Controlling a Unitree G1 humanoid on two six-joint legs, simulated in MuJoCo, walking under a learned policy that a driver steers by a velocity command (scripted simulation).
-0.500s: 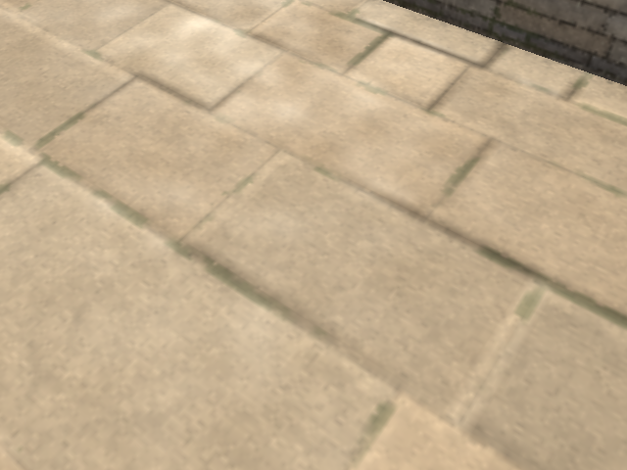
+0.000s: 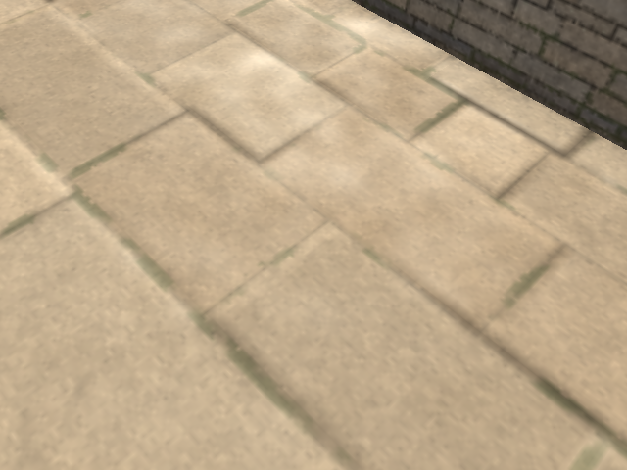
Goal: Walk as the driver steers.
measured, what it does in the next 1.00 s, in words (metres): walks ahead, turning left: right foot, then left foot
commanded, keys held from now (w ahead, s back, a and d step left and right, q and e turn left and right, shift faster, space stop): w+q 1.00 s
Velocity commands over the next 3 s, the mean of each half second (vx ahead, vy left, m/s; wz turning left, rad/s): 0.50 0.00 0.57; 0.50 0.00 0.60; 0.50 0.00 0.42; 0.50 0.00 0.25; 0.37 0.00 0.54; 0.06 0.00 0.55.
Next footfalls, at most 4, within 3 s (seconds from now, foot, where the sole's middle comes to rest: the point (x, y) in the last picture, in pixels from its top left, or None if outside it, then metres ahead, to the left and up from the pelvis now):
0.14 right None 0.25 -0.14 -0.78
0.66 left None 0.45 0.14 -0.78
1.20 right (212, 329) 0.81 0.19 -0.78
1.70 left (73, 335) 0.81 0.51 -0.78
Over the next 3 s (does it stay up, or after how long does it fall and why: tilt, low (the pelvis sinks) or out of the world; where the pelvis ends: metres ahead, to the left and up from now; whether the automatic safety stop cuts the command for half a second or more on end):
stays up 1.01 0.70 -0.01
